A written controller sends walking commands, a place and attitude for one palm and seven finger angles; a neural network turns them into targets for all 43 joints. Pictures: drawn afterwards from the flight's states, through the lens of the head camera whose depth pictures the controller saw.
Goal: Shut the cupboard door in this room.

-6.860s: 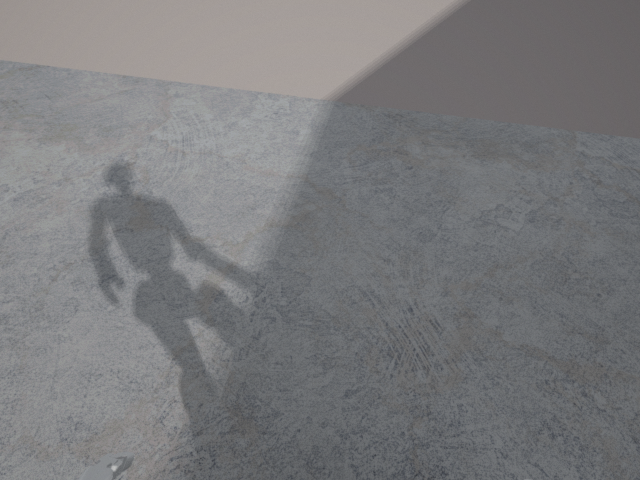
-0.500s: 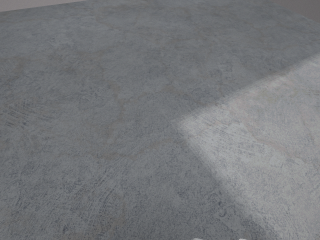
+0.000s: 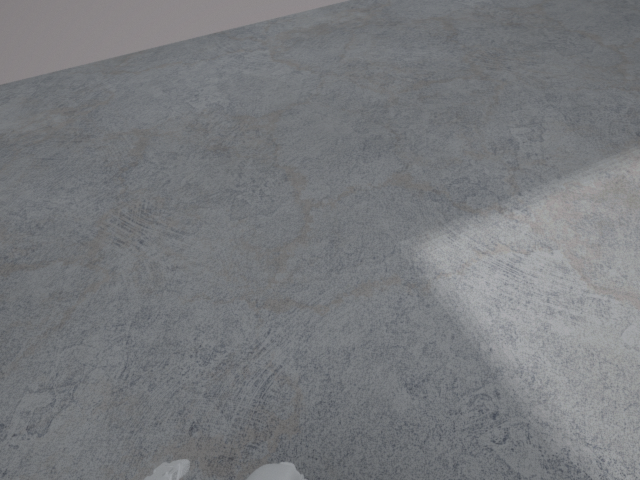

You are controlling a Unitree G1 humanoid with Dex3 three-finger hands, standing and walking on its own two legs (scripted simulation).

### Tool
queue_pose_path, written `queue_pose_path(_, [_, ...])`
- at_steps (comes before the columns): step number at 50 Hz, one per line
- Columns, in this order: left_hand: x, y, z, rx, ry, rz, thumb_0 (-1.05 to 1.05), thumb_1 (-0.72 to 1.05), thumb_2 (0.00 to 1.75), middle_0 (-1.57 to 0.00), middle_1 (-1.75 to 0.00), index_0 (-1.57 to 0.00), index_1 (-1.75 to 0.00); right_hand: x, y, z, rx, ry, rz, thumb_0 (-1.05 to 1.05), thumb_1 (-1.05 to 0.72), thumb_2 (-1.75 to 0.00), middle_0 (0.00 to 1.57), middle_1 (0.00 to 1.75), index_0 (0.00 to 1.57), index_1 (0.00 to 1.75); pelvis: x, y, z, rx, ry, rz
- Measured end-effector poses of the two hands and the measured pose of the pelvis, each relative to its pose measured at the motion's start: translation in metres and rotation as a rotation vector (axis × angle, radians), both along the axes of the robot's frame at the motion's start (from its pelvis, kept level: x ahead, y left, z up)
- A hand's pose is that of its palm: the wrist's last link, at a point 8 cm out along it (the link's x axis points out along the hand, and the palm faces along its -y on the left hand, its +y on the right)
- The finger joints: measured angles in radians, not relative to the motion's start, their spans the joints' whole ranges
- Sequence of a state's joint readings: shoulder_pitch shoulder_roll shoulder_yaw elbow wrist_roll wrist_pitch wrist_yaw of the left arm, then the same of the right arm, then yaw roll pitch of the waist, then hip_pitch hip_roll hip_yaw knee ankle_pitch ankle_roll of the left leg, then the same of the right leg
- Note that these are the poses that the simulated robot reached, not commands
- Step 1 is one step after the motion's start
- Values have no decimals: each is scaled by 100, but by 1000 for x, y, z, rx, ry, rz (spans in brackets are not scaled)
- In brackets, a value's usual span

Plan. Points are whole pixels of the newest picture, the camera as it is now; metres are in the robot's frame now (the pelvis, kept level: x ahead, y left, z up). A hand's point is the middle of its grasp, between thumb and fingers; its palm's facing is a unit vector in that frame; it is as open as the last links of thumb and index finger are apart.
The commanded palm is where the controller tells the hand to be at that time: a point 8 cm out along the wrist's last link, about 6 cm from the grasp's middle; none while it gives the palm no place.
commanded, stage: turn or walk to find it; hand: left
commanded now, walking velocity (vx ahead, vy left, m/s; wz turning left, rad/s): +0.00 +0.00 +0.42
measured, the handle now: out of the picture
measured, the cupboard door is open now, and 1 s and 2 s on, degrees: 86 86 86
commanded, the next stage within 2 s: none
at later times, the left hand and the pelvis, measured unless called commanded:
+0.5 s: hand out of the picture -0.07 +0.26 -0.18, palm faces +0.27 -0.93 -0.23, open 7.4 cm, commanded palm none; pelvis -0.04 +0.04 +0.00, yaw +13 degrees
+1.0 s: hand out of the picture -0.04 +0.20 -0.14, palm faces +0.41 -0.87 -0.29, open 7.4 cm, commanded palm none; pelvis -0.06 -0.02 +0.00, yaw +25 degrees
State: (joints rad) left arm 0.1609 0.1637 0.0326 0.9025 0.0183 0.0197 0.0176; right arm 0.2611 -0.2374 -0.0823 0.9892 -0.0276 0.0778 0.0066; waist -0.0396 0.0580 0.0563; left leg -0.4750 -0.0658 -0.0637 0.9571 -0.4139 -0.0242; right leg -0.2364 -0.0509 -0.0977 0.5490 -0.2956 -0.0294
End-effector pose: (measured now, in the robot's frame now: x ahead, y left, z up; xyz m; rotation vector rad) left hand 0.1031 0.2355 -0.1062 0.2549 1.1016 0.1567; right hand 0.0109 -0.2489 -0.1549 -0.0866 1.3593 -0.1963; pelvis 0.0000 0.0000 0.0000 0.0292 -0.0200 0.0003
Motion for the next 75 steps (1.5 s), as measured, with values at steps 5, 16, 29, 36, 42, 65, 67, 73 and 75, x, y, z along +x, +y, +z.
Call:
queue_pose_path(5, [-35, -4, 0, -9, 41, 64, 0, 90, 90, -21, -30, -20, -30, -2, -12, 5, -8, 21, 44, 0, -91, -90, 20, 30, 19, 30, -5, -6, 5, 5, -5, 57])
queue_pose_path(16, [-124, 24, -28, -59, 139, 244, 0, 90, 90, -21, -30, -20, -30, 50, 14, 16, -68, -18, 237, 0, -91, -90, 20, 30, 19, 30, -22, 14, -2, -16, 5, 174])
queue_pose_path(29, [-184, 74, -33, -79, 202, 370, 1, 91, 90, -20, -29, -20, -30, 96, 86, 42, -74, -204, 391, 0, -91, -90, 20, 30, 20, 30, -43, 47, 4, -49, 1, 252])
queue_pose_path(36, [-168, 71, -20, -47, 119, 381, 1, 90, 90, -20, -29, -20, -30, 77, 82, 30, -31, -160, 404, 0, -90, -90, 21, 30, 20, 30, -51, 38, 5, -35, 10, 305])
queue_pose_path(42, [-148, 47, -11, -17, 42, 376, 1, 90, 90, -20, -29, -20, -30, 53, 52, 9, -3, -77, 403, 0, -90, -90, 21, 30, 20, 30, -56, 13, -1, -17, 20, 356])
queue_pose_path(65, [-283, -42, -18, -72, 145, 676, 0, 91, 90, -21, -30, -20, -30, 91, 31, 12, -45, -9, 658, 0, -91, -90, 20, 30, 19, 30, -74, -25, 2, -3, 8, 599])
queue_pose_path(67, [-304, -43, -25, -90, 171, 707, 0, 90, 90, -21, -30, -20, -30, 101, 49, 15, -46, -49, 699, 0, -91, -90, 20, 30, 19, 30, -80, -21, 0, -11, 8, 615])
queue_pose_path(73, [-362, -37, -51, -144, 236, 799, 0, 90, 90, -21, -30, -20, -30, 121, 110, 27, -40, -202, 809, 0, -91, -90, 20, 30, 19, 30, -101, -4, -11, -23, -4, 661])
queue_pose_path(75, [-371, -34, -50, -151, 252, 810, 1, 90, 90, -20, -29, -20, -30, 120, 123, 36, -35, -234, 829, 0, -91, -90, 20, 30, 19, 30, -106, 0, -8, -30, -11, 668])
